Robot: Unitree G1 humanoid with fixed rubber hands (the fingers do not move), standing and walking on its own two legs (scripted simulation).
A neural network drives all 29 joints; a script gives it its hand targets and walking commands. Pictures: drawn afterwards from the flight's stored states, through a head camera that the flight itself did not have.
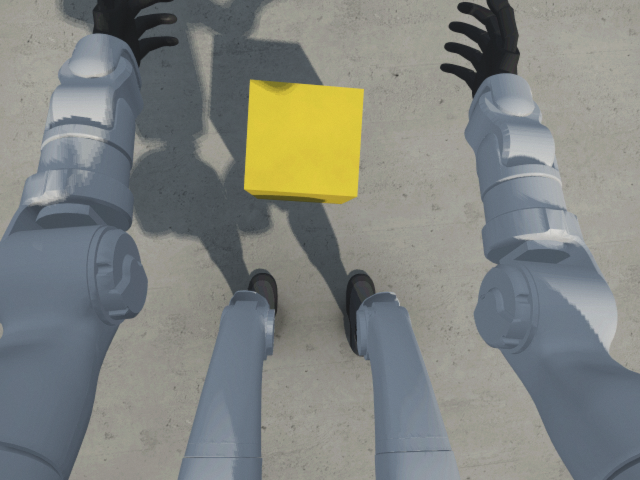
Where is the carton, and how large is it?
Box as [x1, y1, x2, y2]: [244, 80, 363, 203]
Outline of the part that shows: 250,80 244,189 257,198 342,203 355,197 357,193 363,89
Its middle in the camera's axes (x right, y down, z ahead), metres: -0.04 -0.18 +0.83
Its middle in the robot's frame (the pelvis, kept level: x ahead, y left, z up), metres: +0.52 +0.02 -0.52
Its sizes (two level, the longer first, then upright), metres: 0.210 0.200 0.250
